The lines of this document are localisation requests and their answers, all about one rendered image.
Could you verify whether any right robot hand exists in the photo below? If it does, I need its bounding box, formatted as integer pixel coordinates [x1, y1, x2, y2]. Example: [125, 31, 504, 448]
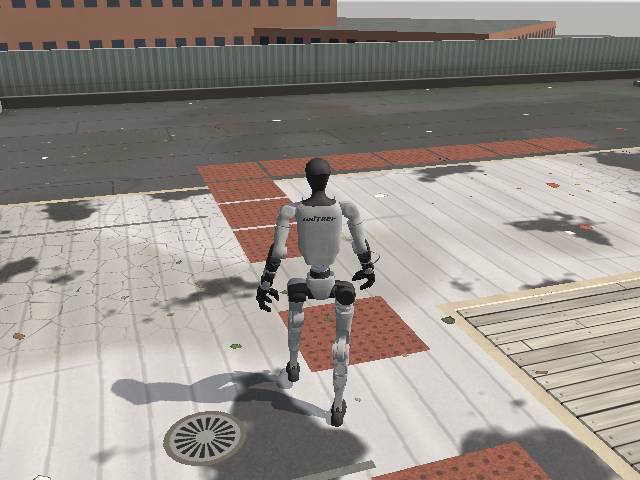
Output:
[352, 270, 375, 290]

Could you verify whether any robot right upper arm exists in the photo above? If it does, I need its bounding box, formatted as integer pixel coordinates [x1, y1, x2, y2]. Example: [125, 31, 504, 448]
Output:
[339, 201, 368, 254]

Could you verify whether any right robot shin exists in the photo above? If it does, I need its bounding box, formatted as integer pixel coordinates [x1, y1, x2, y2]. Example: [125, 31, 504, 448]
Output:
[333, 344, 350, 413]

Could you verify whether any robot left upper arm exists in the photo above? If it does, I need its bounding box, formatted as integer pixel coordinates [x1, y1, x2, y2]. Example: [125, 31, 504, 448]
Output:
[271, 202, 298, 259]

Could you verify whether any right robot foot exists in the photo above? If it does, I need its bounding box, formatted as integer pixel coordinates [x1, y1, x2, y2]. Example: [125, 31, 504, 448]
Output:
[331, 399, 347, 427]

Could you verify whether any left robot hand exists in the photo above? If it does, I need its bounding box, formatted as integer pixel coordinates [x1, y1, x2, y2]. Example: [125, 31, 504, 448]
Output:
[256, 286, 279, 312]

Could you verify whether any left robot forearm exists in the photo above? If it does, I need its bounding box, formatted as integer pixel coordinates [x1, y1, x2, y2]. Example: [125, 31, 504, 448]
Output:
[259, 243, 281, 290]

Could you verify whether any right robot forearm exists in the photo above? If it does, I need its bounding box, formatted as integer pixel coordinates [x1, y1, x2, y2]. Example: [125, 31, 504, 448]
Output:
[357, 239, 374, 274]

